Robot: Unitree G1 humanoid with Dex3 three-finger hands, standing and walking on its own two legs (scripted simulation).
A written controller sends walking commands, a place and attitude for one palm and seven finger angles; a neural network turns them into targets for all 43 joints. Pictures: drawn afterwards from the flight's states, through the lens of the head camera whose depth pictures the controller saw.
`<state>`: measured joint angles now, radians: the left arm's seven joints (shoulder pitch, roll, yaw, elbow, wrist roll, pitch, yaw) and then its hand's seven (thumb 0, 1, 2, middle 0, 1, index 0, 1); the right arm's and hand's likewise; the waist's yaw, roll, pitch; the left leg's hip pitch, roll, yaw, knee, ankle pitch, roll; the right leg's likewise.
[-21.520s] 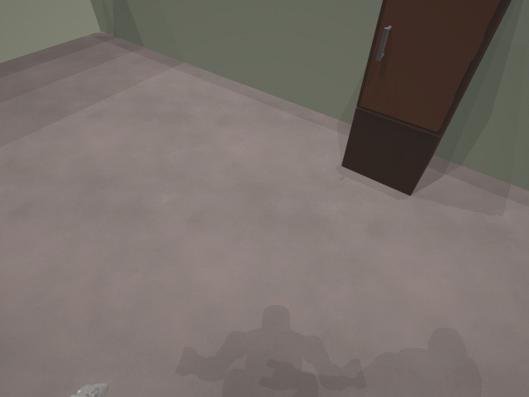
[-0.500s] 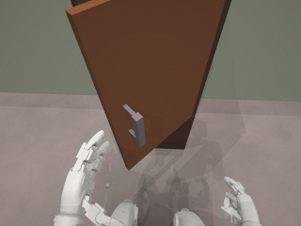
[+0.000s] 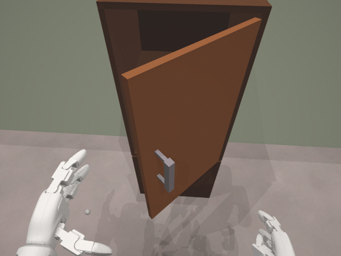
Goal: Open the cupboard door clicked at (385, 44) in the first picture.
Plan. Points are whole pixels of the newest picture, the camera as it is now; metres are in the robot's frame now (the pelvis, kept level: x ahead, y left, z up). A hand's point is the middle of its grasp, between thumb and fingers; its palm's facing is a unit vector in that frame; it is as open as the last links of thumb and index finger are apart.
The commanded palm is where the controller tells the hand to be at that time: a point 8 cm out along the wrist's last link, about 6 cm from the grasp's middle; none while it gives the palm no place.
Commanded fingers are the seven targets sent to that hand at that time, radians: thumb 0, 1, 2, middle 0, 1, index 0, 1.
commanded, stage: draw the hand back to the body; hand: left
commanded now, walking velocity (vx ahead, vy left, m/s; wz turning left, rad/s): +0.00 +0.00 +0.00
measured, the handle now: (164, 171) +0.32 +0.05 +0.02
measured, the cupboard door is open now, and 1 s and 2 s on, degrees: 46 46 46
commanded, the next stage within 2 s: step back with the hand held close in 1.00 s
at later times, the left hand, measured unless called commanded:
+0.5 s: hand (24, 173) +0.21 +0.26 +0.19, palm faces +0.39 -0.83 -0.39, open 10.6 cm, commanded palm +0.16 +0.30 +0.21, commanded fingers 0.00 0.73 0.82 -0.19 -0.30 -0.19 -0.30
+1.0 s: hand (17, 168) +0.20 +0.25 +0.21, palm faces +0.45 -0.80 -0.38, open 7.5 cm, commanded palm +0.15 +0.29 +0.23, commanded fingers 0.00 0.90 0.90 -0.20 -0.30 -0.20 -0.30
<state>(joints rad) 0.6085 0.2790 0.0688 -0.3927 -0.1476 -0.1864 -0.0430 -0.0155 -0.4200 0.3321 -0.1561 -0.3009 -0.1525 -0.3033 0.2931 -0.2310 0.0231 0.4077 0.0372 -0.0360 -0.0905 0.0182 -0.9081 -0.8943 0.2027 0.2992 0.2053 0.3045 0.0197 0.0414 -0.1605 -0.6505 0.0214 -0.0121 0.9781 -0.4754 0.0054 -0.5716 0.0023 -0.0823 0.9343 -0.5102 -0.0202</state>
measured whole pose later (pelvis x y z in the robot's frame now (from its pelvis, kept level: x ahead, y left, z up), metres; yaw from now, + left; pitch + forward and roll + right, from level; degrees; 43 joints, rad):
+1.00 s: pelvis +0.01 -0.01 +0.06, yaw +0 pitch -4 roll +0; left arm 0.48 0.33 0.32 -0.40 -0.07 -0.06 0.13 0.01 0.88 0.89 -0.21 -0.30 -0.21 -0.30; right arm 0.21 -0.23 0.03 0.63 0.00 -0.10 -0.09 0.02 -0.91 -0.89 0.20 0.30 0.21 0.30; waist 0.07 0.06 0.01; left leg -0.12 0.01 0.01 0.45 -0.26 0.00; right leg -0.06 0.01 -0.06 0.41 -0.29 -0.02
